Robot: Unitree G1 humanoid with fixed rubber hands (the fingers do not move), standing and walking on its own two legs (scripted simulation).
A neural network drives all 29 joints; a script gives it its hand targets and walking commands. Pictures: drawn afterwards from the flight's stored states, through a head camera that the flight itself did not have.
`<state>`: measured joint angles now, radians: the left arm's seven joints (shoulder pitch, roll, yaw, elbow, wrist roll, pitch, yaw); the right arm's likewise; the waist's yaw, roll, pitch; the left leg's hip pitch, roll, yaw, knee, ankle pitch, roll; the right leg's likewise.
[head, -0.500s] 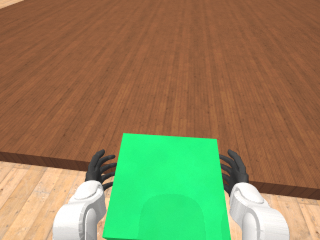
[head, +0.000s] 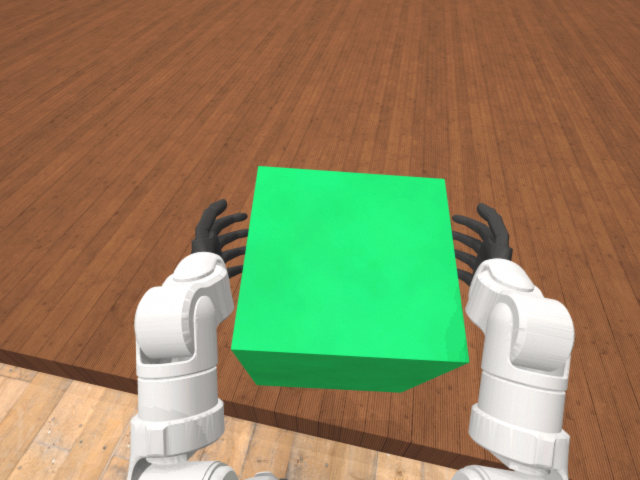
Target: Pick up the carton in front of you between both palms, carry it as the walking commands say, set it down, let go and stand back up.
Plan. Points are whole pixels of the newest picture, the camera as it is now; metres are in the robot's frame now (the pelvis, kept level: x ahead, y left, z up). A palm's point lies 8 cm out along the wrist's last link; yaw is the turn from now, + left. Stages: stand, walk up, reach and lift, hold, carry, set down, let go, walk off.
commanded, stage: carry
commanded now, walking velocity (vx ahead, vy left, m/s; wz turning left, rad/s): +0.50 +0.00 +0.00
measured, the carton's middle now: (339, 294) +0.33 +0.01 +0.07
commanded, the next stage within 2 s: none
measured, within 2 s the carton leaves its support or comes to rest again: neither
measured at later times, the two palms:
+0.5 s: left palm (265, 106) +0.69 +0.16 +0.13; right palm (438, 108) +0.69 -0.15 +0.14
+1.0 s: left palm out of the picture +1.05 +0.11 +0.33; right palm out of the picture +1.06 -0.20 +0.31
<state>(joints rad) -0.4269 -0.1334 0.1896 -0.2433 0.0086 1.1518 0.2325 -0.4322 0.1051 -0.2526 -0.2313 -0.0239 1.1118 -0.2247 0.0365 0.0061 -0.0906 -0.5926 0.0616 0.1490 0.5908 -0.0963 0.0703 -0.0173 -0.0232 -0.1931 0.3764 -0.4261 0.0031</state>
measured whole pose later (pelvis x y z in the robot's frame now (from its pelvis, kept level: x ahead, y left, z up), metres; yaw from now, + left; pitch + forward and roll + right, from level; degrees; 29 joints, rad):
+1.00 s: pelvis +0.71 -0.03 +0.14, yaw +0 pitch +4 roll +2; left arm -0.59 -0.14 0.28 -0.16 0.02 1.13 0.22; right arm -0.59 0.08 -0.29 -0.16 -0.04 1.14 -0.23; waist 0.02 0.02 -0.10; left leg -0.73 0.02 0.13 0.69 0.01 0.06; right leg -0.02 0.06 -0.04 0.31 -0.38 -0.10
